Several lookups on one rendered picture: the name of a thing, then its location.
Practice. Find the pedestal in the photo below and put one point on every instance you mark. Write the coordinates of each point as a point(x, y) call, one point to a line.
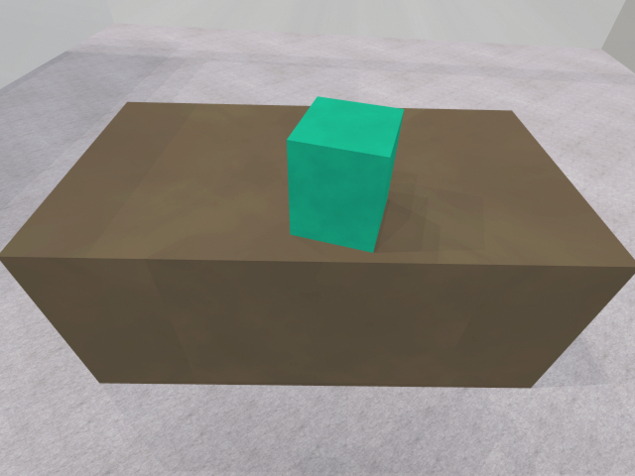
point(164, 256)

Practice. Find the carton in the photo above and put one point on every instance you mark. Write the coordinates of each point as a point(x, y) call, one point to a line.
point(340, 162)

